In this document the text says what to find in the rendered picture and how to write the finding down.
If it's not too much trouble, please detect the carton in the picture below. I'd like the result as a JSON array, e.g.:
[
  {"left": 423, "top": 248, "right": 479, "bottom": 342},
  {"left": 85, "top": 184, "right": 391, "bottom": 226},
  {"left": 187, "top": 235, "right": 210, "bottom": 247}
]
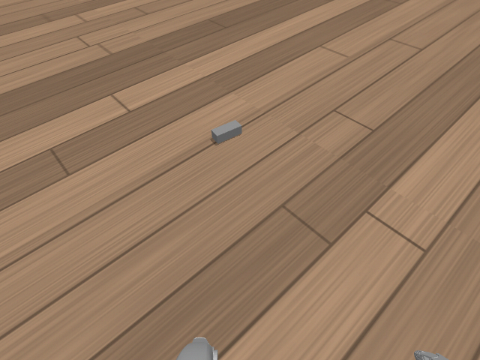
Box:
[{"left": 211, "top": 120, "right": 242, "bottom": 144}]

